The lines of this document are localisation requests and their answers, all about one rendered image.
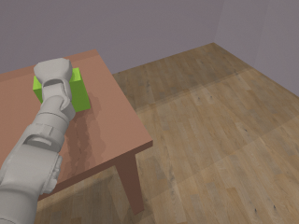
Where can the left robot upper arm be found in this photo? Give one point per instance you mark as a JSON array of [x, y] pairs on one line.
[[32, 172]]

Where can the robot left hand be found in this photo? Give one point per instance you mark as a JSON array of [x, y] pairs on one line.
[[59, 67]]

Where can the table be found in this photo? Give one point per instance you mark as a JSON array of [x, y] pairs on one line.
[[107, 134]]

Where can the sponge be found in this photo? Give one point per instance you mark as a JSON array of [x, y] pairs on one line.
[[80, 99]]

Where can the robot left forearm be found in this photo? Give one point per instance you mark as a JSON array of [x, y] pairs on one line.
[[52, 120]]

